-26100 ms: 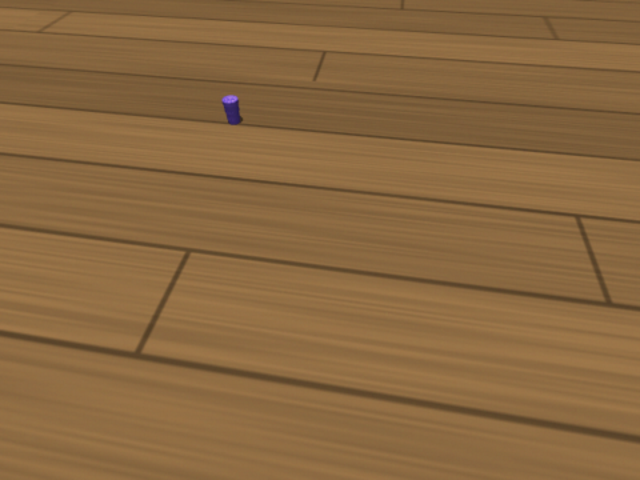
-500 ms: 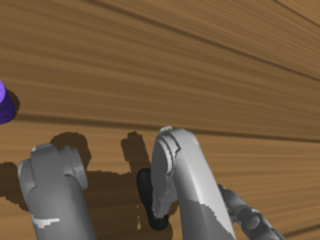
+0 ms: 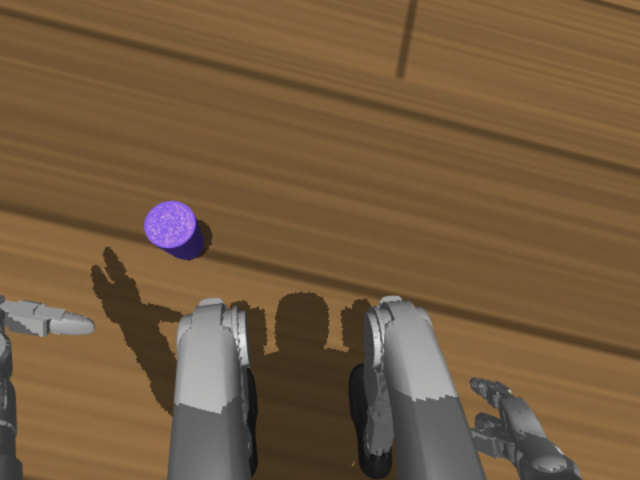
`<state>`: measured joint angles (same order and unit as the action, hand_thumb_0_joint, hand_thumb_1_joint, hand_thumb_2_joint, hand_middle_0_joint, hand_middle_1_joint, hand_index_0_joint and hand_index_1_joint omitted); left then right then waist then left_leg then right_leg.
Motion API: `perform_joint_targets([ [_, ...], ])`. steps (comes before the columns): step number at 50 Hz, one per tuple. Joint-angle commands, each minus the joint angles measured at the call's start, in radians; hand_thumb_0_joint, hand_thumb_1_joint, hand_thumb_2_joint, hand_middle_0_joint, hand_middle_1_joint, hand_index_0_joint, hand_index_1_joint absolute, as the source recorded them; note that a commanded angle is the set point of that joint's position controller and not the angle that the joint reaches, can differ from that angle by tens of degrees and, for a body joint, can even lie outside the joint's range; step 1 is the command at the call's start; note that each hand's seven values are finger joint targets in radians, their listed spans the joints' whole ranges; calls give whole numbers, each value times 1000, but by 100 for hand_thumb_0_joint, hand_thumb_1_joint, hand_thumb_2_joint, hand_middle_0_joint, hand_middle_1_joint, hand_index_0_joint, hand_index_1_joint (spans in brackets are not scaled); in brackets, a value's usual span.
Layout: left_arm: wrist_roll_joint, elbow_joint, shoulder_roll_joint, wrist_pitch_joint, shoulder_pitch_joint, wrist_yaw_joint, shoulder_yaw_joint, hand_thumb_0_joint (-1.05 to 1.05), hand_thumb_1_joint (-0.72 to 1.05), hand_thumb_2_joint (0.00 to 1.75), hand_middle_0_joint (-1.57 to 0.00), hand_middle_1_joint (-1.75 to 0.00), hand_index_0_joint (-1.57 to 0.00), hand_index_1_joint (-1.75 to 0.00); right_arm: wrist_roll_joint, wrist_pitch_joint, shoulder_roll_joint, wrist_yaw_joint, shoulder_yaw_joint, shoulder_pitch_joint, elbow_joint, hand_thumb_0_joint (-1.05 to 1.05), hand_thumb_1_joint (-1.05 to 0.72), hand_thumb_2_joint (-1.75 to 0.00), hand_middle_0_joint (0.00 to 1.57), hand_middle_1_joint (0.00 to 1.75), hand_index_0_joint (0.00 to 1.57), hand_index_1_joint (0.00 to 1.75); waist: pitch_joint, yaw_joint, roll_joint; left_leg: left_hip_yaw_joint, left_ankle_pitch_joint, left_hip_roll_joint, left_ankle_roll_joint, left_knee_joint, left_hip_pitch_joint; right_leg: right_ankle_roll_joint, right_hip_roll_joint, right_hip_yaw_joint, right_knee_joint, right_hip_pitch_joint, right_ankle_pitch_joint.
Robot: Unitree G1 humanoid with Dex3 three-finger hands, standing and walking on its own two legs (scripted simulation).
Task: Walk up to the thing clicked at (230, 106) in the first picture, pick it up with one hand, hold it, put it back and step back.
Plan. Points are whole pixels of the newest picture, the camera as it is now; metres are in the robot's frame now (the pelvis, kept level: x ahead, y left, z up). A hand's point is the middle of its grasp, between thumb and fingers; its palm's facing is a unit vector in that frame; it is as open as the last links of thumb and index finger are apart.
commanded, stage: home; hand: left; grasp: from the side
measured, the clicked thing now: (179, 235) +0.48 +0.27 -0.35
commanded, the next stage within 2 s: none
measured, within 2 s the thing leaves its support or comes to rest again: neither
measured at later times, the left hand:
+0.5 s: hand out of the picture +0.28 +0.26 +0.12, palm faces +0.25 -0.89 -0.38, open 17.6 cm
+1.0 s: hand out of the picture +0.24 +0.21 +0.24, palm faces +0.24 -0.93 -0.29, open 17.5 cm
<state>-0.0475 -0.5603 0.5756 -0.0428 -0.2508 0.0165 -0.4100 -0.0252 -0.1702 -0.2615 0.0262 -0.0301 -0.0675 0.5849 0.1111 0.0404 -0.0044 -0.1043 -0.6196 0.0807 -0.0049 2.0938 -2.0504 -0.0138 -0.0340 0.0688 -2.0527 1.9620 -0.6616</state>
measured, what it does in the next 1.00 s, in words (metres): rises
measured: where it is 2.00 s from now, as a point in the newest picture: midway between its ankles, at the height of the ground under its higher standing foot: (307, 442)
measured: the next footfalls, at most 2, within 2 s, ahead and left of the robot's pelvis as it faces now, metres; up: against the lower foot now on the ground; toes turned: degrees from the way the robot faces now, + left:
none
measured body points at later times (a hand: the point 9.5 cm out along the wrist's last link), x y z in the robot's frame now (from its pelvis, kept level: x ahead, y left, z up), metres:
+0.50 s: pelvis +0.07 +0.00 +0.23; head +0.17 +0.04 +0.66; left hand +0.26 +0.31 +0.15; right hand +0.25 -0.24 +0.13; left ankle +0.10 +0.13 -0.39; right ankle +0.10 -0.12 -0.39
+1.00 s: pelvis +0.09 +0.01 +0.29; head +0.11 +0.02 +0.74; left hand +0.22 +0.26 +0.26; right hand +0.30 -0.20 +0.23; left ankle +0.10 +0.13 -0.39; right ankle +0.10 -0.12 -0.39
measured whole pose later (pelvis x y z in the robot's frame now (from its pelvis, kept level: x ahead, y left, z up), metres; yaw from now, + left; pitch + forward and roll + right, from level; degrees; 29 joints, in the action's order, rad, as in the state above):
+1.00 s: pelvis +0.09 +0.01 +0.29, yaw +7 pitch +9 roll -3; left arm 0.02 0.05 0.21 0.27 0.49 0.16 0.01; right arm -0.02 0.08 -0.20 -0.18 -0.04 -0.26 0.46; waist 0.13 0.02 0.04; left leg -0.03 -0.46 0.05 -0.01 0.98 -0.67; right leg -0.01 0.00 0.05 -0.92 0.58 -0.49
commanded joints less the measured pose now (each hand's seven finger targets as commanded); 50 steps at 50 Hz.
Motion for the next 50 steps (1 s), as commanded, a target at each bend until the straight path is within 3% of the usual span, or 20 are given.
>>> perform_joint_targets([
  [1,11,346,324,-13,-82,68,-86,0,-56,5,-5,-5,-5,-5,-9,54,-190,-56,95,-95,-121,0,-89,-90,20,30,20,30,669,-32,169,29,-45,-25,32,-428,638,46,-11,-27,421,-429,16],
  [3,13,282,222,11,-3,78,-28,0,-55,5,-5,-5,-5,-5,-9,74,-172,-73,91,-85,-132,0,-89,-90,20,30,20,30,599,-7,153,34,-35,-26,34,-475,673,43,-7,-33,476,-467,22],
  [5,18,313,209,19,10,97,-28,0,-57,4,-5,-5,-5,-5,-12,91,-159,-92,92,-91,-124,0,-89,-90,20,30,20,30,581,-18,146,44,-5,-29,32,-516,732,43,-4,-42,532,-518,39],
  [7,23,345,160,35,27,107,12,0,-60,3,-4,-4,-4,-4,-9,110,-149,-107,93,-99,-129,0,-89,-90,20,30,20,30,574,-7,153,62,38,-36,31,-561,796,41,2,-53,602,-595,71],
  [10,32,246,35,65,131,117,87,0,-60,3,-4,-4,-4,-4,-12,137,-132,-121,85,-107,-124,0,-89,-90,20,30,20,30,487,9,103,70,112,-38,33,-626,856,35,5,-48,676,-681,144],
  [14,36,338,37,89,150,139,95,0,-60,3,-4,-4,-4,-4,-14,159,-126,-135,86,-136,-134,0,-90,-90,20,30,20,30,492,-14,116,74,215,-44,27,-734,1004,35,14,-42,772,-830,245],
  [16,42,289,-51,114,239,144,158,0,-59,3,-5,-5,-4,-5,-17,169,-119,-140,78,-129,-145,0,-90,-90,20,30,20,30,440,-4,102,71,229,-44,22,-803,1062,37,10,-27,819,-875,257],
  [17,44,339,-30,120,248,152,142,0,-60,3,-4,-4,-4,-5,-16,174,-115,-146,80,-141,-142,0,-90,-90,20,30,20,30,453,-17,105,75,260,-47,22,-824,1097,36,13,-30,848,-924,287],
  [19,46,302,-80,149,338,157,181,0,-60,3,-4,-4,-4,-4,-19,182,-109,-153,75,-137,-153,0,-90,-90,20,30,20,30,402,-12,73,80,282,-48,23,-876,1135,33,12,-30,905,-1001,315],
  [24,51,468,-108,196,389,178,226,0,-59,3,-5,-5,-4,-5,-15,199,-90,-179,67,-164,-163,0,-90,-90,20,30,20,30,364,-13,120,86,398,-49,13,-995,1301,29,15,-29,1014,-1150,419],
  [26,55,531,-127,214,431,186,241,0,-57,4,-5,-5,-5,-5,-13,206,-83,-190,63,-173,-176,0,-90,-90,20,30,20,30,339,-13,124,88,406,-50,12,-1048,1354,29,15,-24,1059,-1210,429],
  [28,56,493,-201,239,532,186,300,0,-55,5,-5,-5,-5,-5,-10,213,-76,-200,58,-166,-190,0,-90,-90,20,30,20,30,278,0,95,87,392,-51,12,-1101,1375,28,12,-14,1107,-1242,417],
  [31,58,642,-192,256,554,193,310,0,-54,6,-5,-5,-5,-5,-7,227,-70,-214,58,-172,-208,0,-90,-90,20,30,20,30,255,-11,119,84,375,-49,9,-1172,1440,29,9,-6,1161,-1301,397],
  [34,61,678,-257,279,662,188,375,0,-55,5,-5,-5,-5,-5,-5,245,-63,-223,52,-160,-236,0,-90,-90,20,30,20,30,178,-3,82,75,370,-47,9,-1221,1464,27,1,11,1198,-1320,390],
  [38,61,791,-230,281,685,182,350,0,-57,5,-5,-5,-5,-5,-1,265,-57,-231,52,-158,-258,0,-90,-90,20,30,20,30,131,-12,53,82,367,-53,13,-1247,1479,20,2,9,1249,-1354,387],
  [42,62,818,-254,278,716,166,369,0,-56,5,-5,-5,-5,-5,5,284,-59,-229,52,-158,-273,0,-90,-90,20,30,20,30,98,-7,43,89,393,-54,9,-1263,1499,18,2,7,1268,-1379,411],
  [43,60,736,-292,282,768,158,387,0,-56,5,-5,-5,-5,-5,7,287,-55,-226,50,-162,-261,0,-90,-90,20,30,20,30,58,-2,8,81,374,-51,9,-1272,1489,17,-2,12,1269,-1369,388],
  [45,58,835,-252,267,694,153,363,0,-54,6,-5,-5,-5,-5,10,295,-64,-225,57,-160,-276,0,-90,-90,20,30,20,30,102,-2,49,90,401,-56,9,-1264,1505,18,5,2,1271,-1386,420],
  [47,55,781,-268,267,718,146,366,0,-58,4,-5,-5,-5,-5,11,301,-62,-222,55,-157,-271,0,-90,-90,20,30,20,30,76,-6,31,92,389,-60,10,-1266,1498,16,5,-1,1278,-1387,409],
  [50,52,812,-283,259,698,141,379,0,-57,5,-5,-5,-5,-5,19,313,-64,-218,59,-167,-266,0,-90,-90,20,30,20,30,131,1,73,82,421,-55,2,-1274,1545,22,3,0,1262,-1405,428],
])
